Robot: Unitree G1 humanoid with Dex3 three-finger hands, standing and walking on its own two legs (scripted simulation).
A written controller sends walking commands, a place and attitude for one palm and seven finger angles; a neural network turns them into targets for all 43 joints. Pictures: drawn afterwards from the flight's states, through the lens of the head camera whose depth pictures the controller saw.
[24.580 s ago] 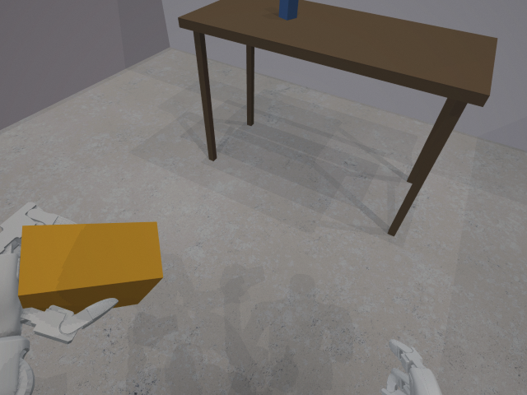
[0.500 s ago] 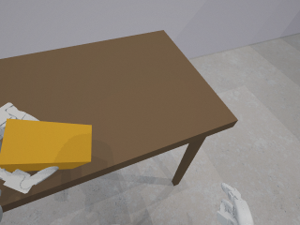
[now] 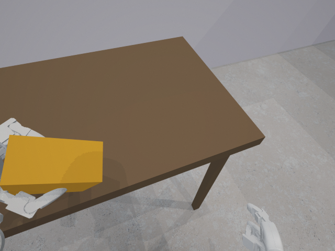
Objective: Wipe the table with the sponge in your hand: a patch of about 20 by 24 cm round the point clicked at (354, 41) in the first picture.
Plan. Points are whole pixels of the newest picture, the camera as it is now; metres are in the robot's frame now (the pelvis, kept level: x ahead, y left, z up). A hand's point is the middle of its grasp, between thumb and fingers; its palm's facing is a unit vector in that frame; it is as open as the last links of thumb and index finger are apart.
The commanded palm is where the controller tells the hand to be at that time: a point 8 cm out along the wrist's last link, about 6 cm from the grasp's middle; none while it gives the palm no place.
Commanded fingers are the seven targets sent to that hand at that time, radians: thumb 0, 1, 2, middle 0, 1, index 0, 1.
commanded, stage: shuffle to correct the standing spot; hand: left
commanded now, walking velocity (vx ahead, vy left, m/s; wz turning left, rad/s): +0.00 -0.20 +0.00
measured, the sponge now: (67, 169) +0.23 +0.20 +0.14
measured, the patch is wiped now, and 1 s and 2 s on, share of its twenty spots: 0.00 0.00 0.00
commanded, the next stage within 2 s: come to a stop and stand still in 0.20 s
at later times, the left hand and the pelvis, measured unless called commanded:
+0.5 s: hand (14, 154) +0.23 +0.27 +0.18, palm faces +0.40 -0.80 -0.44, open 10.4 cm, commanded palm +0.15 +0.27 +0.18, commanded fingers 0.00 0.10 1.30 -1.20 -1.60 -1.20 -1.60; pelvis -0.02 +0.00 +0.00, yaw -2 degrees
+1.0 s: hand out of the picture +0.20 +0.29 +0.17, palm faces +0.35 -0.87 -0.34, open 10.4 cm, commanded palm +0.14 +0.33 +0.18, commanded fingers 0.00 0.10 1.30 -1.20 -1.60 -1.20 -1.60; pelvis -0.03 +0.06 +0.01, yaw -2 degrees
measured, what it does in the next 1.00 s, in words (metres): shifts its weight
